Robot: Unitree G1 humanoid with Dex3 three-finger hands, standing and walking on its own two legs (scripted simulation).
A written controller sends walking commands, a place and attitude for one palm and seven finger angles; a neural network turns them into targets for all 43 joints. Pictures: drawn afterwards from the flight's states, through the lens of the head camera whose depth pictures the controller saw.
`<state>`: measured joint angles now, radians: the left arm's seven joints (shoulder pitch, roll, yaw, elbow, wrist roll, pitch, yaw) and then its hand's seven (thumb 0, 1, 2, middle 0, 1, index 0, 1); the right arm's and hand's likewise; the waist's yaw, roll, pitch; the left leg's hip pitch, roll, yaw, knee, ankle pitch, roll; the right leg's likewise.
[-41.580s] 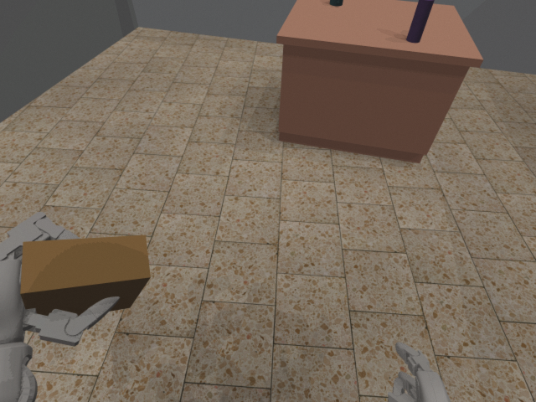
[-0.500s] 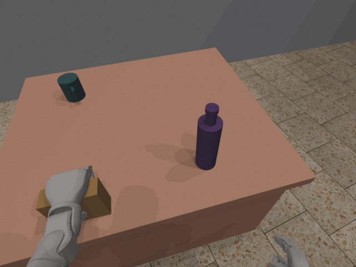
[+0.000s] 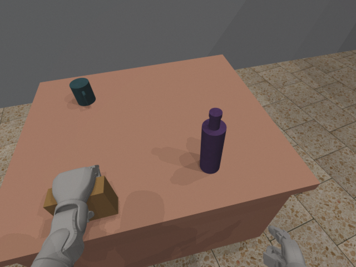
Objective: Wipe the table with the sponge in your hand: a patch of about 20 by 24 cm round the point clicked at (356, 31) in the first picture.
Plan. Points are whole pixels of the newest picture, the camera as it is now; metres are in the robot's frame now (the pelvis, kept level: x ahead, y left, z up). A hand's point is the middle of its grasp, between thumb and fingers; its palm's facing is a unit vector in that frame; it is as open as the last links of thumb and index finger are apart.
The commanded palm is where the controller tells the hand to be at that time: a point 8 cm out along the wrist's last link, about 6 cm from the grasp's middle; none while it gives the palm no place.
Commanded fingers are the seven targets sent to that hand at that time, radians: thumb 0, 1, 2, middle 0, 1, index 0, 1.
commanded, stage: lift the sponge slowly off the table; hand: left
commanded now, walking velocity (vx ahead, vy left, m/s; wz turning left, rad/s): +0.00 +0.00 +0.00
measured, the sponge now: (87, 205) +0.25 +0.28 -0.04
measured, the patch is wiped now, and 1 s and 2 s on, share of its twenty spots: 1.00 1.00 1.00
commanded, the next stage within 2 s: bring the sponge back beside the body in 1.20 s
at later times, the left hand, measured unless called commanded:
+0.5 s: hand (80, 187) +0.27 +0.27 +0.03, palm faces -0.06 -0.07 -1.00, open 9.0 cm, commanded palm +0.24 +0.27 +0.10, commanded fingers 0.00 0.10 1.30 -1.20 -1.60 -1.20 -1.60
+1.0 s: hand (74, 179) +0.27 +0.28 +0.06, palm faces -0.04 -0.08 -1.00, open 9.0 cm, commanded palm +0.24 +0.27 +0.13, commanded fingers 0.00 0.10 1.30 -1.20 -1.60 -1.20 -1.60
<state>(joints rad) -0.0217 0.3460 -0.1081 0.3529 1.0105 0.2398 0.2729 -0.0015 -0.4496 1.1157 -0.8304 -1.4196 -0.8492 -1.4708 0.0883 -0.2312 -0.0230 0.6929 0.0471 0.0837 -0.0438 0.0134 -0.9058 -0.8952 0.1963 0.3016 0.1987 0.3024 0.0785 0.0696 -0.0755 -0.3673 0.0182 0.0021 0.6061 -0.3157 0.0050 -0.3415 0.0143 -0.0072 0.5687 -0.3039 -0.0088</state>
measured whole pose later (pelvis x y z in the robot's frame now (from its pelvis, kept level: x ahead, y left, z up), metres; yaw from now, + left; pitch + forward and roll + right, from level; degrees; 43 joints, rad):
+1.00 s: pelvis +0.00 +0.00 +0.01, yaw +0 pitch +0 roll -1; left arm -0.04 0.41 -0.11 0.15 0.97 0.28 0.08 0.00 -0.45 1.11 -0.83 -1.41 -0.85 -1.47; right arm 0.03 -0.25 0.01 0.69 0.04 0.07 -0.05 0.01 -0.91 -0.90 0.20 0.30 0.20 0.30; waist 0.12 0.09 -0.02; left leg -0.18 0.01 0.00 0.44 -0.24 0.01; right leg -0.16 0.01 0.00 0.40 -0.23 -0.01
